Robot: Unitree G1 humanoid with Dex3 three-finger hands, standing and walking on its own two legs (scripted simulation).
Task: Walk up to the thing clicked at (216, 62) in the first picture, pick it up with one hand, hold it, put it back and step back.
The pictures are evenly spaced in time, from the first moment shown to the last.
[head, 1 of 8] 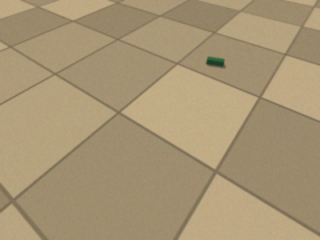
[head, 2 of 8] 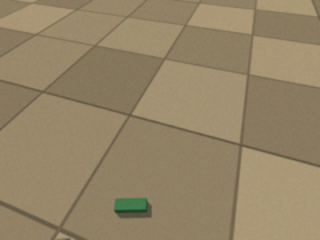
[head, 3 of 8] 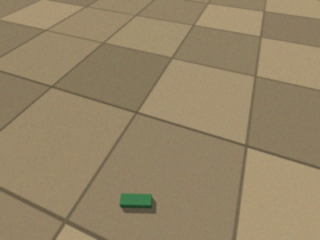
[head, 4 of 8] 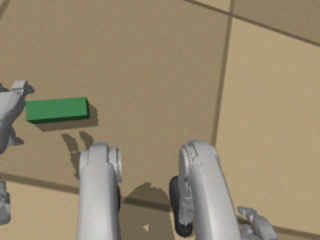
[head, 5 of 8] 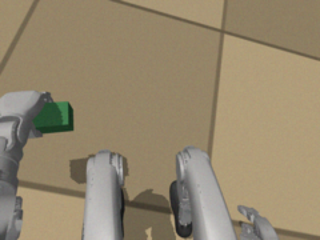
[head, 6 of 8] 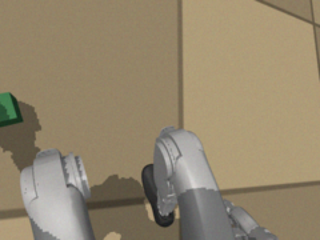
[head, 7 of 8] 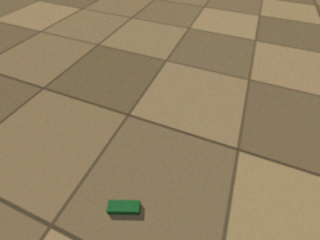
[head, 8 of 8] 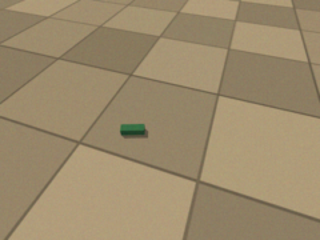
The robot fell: no
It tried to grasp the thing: yes
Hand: left
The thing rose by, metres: 0.67
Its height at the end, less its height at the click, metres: +0.00
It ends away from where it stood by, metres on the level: 0.01
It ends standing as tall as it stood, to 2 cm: yes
